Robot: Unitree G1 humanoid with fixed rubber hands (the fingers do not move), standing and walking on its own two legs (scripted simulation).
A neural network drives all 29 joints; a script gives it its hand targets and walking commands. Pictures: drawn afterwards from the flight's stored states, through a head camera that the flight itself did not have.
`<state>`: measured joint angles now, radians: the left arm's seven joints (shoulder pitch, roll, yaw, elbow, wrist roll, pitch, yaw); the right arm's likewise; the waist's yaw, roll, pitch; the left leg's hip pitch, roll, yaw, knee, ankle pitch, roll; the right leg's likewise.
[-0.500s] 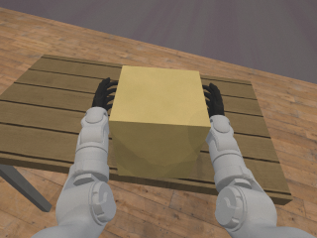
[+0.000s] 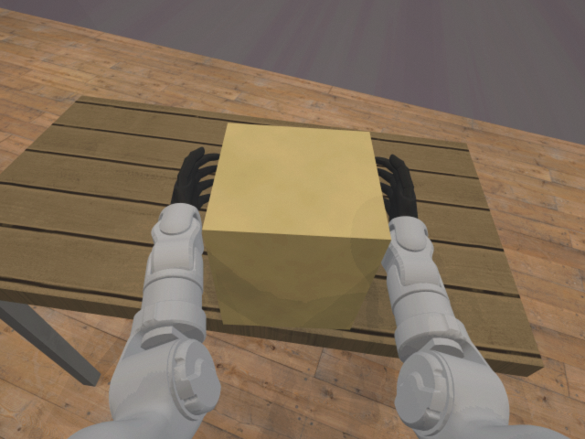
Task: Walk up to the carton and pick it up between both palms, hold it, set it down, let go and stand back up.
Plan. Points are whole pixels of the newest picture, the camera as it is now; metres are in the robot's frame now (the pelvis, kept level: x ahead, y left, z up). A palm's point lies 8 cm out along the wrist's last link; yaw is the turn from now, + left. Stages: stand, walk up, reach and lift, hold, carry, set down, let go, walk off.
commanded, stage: set down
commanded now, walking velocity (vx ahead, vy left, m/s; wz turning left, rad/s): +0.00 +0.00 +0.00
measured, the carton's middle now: (292, 232) +0.40 +0.04 +0.05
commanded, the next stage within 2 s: none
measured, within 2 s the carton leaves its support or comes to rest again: neither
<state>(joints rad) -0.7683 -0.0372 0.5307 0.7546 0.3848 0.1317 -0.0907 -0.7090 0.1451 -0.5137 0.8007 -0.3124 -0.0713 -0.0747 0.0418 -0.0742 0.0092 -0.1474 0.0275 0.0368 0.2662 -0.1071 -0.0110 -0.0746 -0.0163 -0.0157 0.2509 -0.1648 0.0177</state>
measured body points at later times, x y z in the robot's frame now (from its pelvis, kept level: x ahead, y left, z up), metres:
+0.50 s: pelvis +0.01 +0.00 +0.00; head +0.02 +0.03 +0.45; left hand +0.41 +0.19 +0.10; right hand +0.41 -0.12 +0.11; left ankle +0.02 +0.12 -0.75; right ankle -0.02 -0.13 -0.75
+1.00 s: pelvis +0.00 +0.00 +0.00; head +0.02 +0.03 +0.45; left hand +0.41 +0.19 +0.09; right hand +0.42 -0.12 +0.10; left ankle +0.02 +0.12 -0.75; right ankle -0.02 -0.13 -0.75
